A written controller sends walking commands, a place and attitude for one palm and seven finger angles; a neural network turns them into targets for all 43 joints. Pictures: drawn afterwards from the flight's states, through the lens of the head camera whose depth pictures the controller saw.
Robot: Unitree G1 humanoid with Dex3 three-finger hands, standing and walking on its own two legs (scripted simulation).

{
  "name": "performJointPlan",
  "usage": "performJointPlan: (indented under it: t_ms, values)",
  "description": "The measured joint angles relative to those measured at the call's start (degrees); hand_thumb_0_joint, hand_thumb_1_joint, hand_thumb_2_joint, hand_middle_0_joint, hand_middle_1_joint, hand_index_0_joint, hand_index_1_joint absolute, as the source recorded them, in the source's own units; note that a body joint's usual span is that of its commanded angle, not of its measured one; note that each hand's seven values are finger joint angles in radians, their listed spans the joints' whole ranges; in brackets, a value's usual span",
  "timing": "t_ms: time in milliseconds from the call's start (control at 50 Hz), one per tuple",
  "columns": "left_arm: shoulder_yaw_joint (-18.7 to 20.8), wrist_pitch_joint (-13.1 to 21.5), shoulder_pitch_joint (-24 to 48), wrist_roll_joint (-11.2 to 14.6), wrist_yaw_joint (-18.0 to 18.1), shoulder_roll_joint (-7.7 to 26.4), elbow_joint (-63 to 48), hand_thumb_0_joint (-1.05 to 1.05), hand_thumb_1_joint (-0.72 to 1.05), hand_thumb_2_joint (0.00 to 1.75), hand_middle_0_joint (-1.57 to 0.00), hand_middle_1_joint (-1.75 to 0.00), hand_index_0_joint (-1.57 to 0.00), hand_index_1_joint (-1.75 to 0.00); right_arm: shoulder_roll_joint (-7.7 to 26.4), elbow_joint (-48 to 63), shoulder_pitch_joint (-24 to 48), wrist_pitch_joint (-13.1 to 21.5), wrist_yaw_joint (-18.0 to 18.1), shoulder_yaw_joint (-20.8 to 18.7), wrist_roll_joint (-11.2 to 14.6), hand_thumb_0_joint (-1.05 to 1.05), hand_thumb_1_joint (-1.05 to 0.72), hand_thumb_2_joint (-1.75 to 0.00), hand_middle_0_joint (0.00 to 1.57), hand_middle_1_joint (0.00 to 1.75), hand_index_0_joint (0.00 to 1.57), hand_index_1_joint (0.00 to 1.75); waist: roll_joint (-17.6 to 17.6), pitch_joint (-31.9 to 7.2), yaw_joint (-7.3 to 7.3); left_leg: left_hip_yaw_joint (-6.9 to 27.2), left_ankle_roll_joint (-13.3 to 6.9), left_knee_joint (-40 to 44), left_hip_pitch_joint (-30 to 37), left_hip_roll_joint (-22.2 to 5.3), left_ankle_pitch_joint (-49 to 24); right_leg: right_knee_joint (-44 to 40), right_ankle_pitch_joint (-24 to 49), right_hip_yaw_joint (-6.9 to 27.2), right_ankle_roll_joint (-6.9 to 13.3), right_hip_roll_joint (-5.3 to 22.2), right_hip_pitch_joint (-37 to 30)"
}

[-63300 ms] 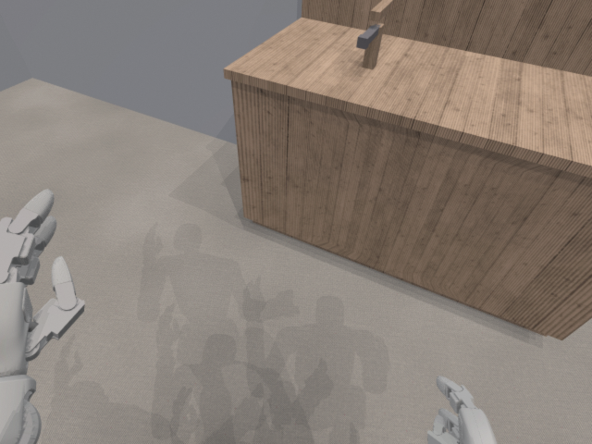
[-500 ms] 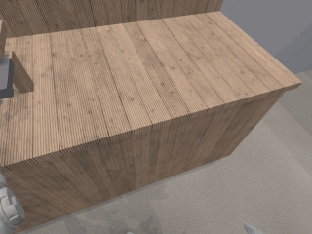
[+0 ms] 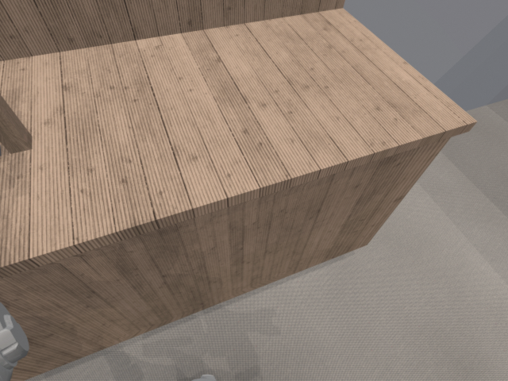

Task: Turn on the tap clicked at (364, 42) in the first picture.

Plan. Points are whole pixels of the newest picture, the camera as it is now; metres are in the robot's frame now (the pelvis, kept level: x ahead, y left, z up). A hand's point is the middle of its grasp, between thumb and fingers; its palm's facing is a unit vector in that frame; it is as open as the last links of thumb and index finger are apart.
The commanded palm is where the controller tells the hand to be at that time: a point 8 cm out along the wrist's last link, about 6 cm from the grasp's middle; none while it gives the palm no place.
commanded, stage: push the lever round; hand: left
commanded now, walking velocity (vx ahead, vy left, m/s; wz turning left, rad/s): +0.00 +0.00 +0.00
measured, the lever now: out of the picture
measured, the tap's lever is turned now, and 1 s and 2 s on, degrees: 6 25 52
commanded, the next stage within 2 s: none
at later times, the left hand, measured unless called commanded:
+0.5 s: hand out of the picture +0.40 +0.39 +0.12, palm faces +0.63 -0.77 -0.07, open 7.8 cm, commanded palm +0.35 +0.40 +0.13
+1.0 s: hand (23, 155) +0.40 +0.35 +0.12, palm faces +0.71 -0.70 -0.07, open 7.7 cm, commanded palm +0.36 +0.36 +0.13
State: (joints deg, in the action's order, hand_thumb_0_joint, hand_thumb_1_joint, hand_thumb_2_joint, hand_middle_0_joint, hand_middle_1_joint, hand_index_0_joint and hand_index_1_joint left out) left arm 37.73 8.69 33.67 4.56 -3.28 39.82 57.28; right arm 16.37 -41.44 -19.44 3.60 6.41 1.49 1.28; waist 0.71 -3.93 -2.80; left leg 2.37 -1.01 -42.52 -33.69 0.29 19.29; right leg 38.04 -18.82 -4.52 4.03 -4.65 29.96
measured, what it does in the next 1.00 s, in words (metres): stands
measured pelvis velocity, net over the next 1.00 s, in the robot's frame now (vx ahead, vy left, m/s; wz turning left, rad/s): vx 0.00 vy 0.02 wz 0.02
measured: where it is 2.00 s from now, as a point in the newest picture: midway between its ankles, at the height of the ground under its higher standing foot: outside the picture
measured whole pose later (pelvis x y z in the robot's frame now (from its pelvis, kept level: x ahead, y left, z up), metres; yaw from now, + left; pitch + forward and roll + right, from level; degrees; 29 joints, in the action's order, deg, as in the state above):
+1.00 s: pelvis +0.00 +0.02 +0.01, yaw +1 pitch +8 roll -2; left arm 27.7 4.5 31.6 2.3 20.0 21.7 41.5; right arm 14.2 -43.7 -15.7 4.4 4.7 0.9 -0.8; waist 1.5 -4.3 -1.8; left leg 2.2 -2.3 -38.9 -28.6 2.2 17.9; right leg 35.0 -18.0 -4.2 2.5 -2.8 24.8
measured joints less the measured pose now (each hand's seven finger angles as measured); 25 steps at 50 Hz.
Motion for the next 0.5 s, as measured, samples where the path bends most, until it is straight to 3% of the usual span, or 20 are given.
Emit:
performJointPlan:
  t_ms: [160, 280, 500]
  values:
    - [-0.7, 2.0, 0.9, 0.6, 0.5, -1.2, 0.3, 0.02, 0.92, 0.90, -0.15, -0.15, -0.15, -0.15, -0.3, -0.1, 0.6, 0.1, -0.2, 0.2, 0.1, 0.01, -0.90, -0.90, 0.20, 0.30, 0.21, 0.30, -0.2, -0.4, 0.23, 0.1, 0.1, -0.6, -0.6, -0.1, 0.2, 0.5, -0.2, -0.1, 0.1, -0.1, 0.5]
    - [-1.7, 1.2, 0.4, 0.7, 1.3, -2.4, -0.7, 0.02, 0.91, 0.90, -0.16, -0.15, -0.15, -0.15, -0.5, 0.1, 0.6, 0.0, -0.2, 0.2, 0.2, 0.01, -0.90, -0.90, 0.20, 0.30, 0.21, 0.30, 0.0, -0.6, 0.21, -0.1, -0.2, -0.4, 0.0, 0.1, 0.2, 0.2, -0.1, 0.1, -0.2, 0.1, -0.1]
    - [-4.0, 0.1, -0.6, 0.5, 7.5, -7.0, -5.5, 0.01, 0.90, 0.90, -0.15, -0.15, -0.15, -0.15, -1.2, -0.4, 0.7, 0.4, -0.8, 0.2, -0.3, 0.01, -0.90, -0.90, 0.20, 0.30, 0.21, 0.30, 0.1, -0.7, 0.40, -0.2, -0.9, 0.6, 1.2, 0.8, -0.1, -0.9, 0.2, 0.2, -0.9, 0.8, -1.4]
